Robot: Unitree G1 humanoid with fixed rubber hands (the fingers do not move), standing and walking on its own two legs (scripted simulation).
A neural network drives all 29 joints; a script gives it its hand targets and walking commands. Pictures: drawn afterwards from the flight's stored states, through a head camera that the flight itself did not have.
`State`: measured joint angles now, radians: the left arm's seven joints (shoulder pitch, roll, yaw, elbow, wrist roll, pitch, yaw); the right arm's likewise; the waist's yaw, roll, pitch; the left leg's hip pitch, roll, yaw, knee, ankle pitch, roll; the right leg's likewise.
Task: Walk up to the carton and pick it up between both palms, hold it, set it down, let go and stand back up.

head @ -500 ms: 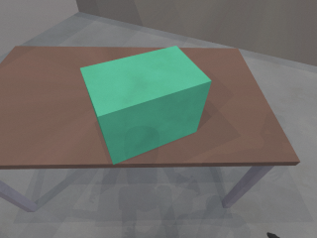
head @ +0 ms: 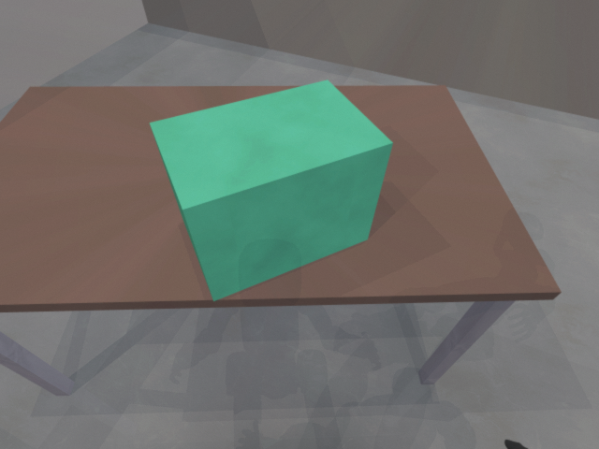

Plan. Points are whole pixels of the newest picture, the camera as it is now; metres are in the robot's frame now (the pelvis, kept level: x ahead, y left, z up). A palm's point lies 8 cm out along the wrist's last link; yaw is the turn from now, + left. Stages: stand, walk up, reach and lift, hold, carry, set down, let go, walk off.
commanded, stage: walk up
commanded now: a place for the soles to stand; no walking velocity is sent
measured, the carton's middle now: (271, 188) +0.54 +0.04 +0.01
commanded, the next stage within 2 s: none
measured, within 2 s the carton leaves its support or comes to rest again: neither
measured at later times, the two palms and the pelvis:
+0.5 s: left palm out of the picture +0.06 +0.32 -0.10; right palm out of the picture +0.08 -0.30 -0.10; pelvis -0.01 +0.01 +0.00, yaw +0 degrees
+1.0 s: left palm out of the picture +0.06 +0.33 -0.12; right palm out of the picture +0.06 -0.30 -0.07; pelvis +0.00 +0.03 +0.01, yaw +1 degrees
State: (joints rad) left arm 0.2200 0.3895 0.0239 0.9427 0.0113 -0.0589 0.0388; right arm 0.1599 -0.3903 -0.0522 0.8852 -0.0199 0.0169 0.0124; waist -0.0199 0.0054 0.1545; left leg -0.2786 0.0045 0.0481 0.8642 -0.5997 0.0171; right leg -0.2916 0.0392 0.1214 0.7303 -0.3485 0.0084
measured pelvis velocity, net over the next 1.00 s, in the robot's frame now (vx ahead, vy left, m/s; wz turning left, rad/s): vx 0.00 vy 0.03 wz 0.01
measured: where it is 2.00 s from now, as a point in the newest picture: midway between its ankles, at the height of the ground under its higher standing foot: outside the picture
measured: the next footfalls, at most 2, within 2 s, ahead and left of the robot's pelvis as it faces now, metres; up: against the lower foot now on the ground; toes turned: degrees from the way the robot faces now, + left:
right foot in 0.36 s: +0.07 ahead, -0.12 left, +0.00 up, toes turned +7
right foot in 1.04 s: +0.07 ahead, -0.13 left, +0.00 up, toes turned +6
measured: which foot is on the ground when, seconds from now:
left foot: down 0.00-1.00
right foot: down 0.00-0.12, up 0.14-0.34, down 0.36-0.64, up 0.66-1.00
